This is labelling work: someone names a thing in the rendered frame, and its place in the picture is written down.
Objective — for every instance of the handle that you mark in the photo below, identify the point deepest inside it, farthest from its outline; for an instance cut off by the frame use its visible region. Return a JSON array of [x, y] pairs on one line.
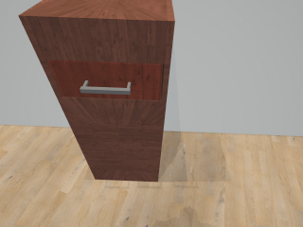
[[84, 89]]

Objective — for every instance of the cabinet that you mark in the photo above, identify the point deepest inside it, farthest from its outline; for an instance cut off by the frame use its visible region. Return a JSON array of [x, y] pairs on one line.
[[121, 139]]

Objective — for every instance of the drawer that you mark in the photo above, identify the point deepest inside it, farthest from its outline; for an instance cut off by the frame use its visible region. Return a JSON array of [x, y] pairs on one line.
[[145, 78]]

